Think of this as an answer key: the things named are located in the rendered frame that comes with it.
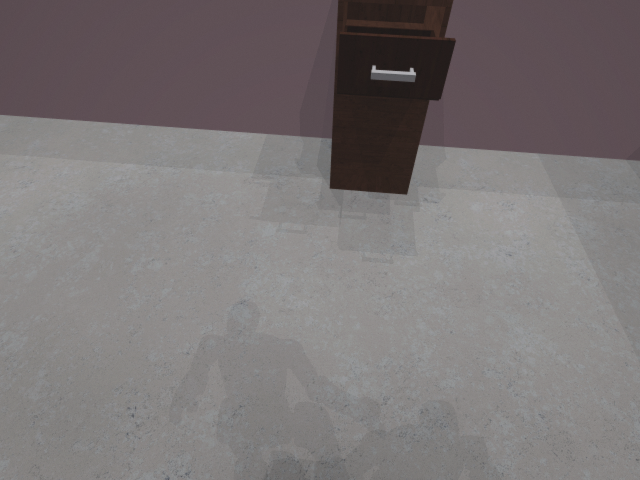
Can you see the drawer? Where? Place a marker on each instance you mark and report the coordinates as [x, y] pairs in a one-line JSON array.
[[393, 49]]

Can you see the handle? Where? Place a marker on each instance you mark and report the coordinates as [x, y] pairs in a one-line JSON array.
[[393, 75]]

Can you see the cabinet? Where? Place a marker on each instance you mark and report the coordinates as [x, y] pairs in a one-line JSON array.
[[375, 139]]

